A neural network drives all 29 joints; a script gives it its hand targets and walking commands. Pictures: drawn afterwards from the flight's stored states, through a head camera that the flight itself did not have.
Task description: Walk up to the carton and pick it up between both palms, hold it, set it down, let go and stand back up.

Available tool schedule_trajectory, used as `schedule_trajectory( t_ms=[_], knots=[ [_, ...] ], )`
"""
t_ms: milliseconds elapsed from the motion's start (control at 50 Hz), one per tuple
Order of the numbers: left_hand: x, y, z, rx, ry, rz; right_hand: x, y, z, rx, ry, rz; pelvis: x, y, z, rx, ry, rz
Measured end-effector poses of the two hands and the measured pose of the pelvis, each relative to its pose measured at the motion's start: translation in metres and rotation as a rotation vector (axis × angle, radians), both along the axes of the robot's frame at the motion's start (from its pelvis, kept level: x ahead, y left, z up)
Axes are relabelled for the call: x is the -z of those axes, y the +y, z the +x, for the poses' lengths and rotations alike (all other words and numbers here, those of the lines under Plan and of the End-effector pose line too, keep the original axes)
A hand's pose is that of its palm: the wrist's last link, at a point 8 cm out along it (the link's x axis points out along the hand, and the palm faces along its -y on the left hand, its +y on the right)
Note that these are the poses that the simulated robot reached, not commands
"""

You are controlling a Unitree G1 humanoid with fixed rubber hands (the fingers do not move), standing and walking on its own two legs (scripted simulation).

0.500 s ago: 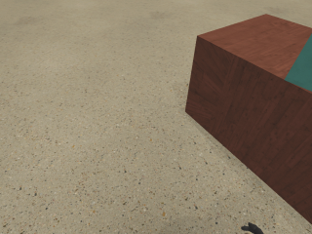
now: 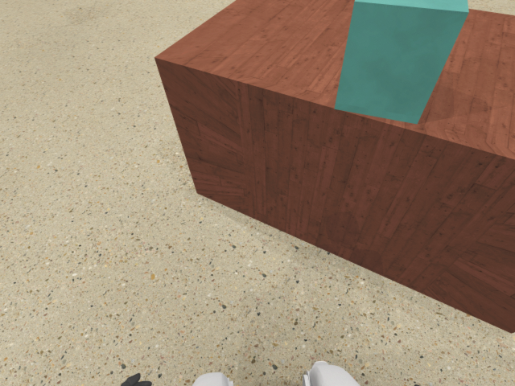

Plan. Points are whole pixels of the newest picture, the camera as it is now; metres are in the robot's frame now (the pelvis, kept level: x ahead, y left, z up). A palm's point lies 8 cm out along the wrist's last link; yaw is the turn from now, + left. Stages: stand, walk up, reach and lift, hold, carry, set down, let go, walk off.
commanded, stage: walk up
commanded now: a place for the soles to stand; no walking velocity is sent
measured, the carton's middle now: (393, 46) +0.80 -0.31 +0.10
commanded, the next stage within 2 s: none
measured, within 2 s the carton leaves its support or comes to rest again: neither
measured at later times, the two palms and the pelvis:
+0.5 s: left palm (194, 229) +0.45 +0.16 -0.11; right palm out of the picture +0.13 -0.25 -0.12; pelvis +0.23 -0.02 +0.00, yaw -16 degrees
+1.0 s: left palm (201, 209) +0.51 +0.16 -0.12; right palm (409, 213) +0.45 -0.30 -0.08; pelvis +0.38 -0.06 +0.01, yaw -16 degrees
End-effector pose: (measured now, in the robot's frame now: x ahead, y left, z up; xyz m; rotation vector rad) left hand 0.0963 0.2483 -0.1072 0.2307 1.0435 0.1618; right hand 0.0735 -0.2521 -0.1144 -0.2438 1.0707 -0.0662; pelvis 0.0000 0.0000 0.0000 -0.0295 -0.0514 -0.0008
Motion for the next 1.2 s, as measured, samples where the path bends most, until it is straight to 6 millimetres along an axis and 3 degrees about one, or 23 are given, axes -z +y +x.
schedule_trajectory(
  t_ms=[60,120,200,260,340,460,500,540,580,640,760,860,940,1020,1200],
  knots=[
    [0.001,0.009,0.0,-0.016,0.041,-0.007,-0.013,0.021,0.054,-0.031,-0.097,0.014,-0.004,0.009,0.025,0.006,0.006,-0.006],
    [0.01,0.024,0.009,-0.021,0.078,-0.02,-0.019,0.041,0.094,-0.028,-0.176,0.022,-0.001,0.021,0.052,0.029,0.004,0.002],
    [0.024,0.034,0.046,0.048,0.134,-0.028,-0.019,0.049,0.114,0.083,-0.222,0.004,0.006,0.03,0.094,0.099,0.014,0.031],
    [0.023,0.032,0.095,0.136,0.13,-0.027,-0.018,0.044,0.107,0.184,-0.178,-0.016,0.002,0.027,0.123,0.147,0.008,0.037],
    [0.013,0.012,0.179,0.249,0.069,-0.029,-0.019,0.033,0.085,0.308,-0.077,-0.038,-0.006,0.019,0.158,0.21,-0.003,0.049],
    [-0.003,-0.059,0.313,0.41,-0.077,-0.075,-0.009,0.011,0.058,0.438,0.135,-0.047,-0.006,-0.004,0.211,0.273,-0.009,0.05],
    [-0.001,-0.085,0.349,0.437,-0.128,-0.084,0.001,0.001,0.059,0.451,0.2,-0.041,0.003,-0.016,0.232,0.283,-0.008,0.042],
    [0.004,-0.104,0.373,0.439,-0.158,-0.088,0.011,-0.009,0.069,0.452,0.245,-0.026,0.011,-0.027,0.248,0.299,-0.013,0.018],
    [0.007,-0.114,0.385,0.396,-0.166,-0.099,0.016,-0.018,0.09,0.448,0.248,-0.005,0.014,-0.034,0.261,0.298,-0.023,0.018],
    [0.007,-0.112,0.386,0.334,-0.128,-0.084,0.013,-0.033,0.145,0.398,0.172,0.0,0.01,-0.038,0.279,0.294,-0.03,0.007],
    [0.0,-0.085,0.375,0.255,-0.044,-0.042,-0.013,-0.043,0.272,0.275,-0.056,-0.014,-0.005,-0.042,0.316,0.246,-0.013,0.002],
    [0.012,-0.066,0.38,0.212,0.031,-0.038,-0.025,-0.037,0.341,0.259,-0.19,-0.018,-0.003,-0.042,0.35,0.249,-0.014,0.027],
    [0.019,-0.074,0.396,0.23,0.091,-0.042,-0.034,-0.038,0.368,0.301,-0.238,-0.016,-0.005,-0.05,0.37,0.272,-0.012,0.043],
    [0.014,-0.097,0.423,0.267,0.051,-0.062,-0.035,-0.047,0.38,0.3,-0.23,-0.003,-0.008,-0.058,0.381,0.276,-0.012,0.026],
    [-0.011,-0.138,0.476,0.31,-0.061,-0.095,-0.033,-0.07,0.371,0.332,-0.149,0.003,-0.018,-0.072,0.392,0.276,0.0,0.03]
  ],
)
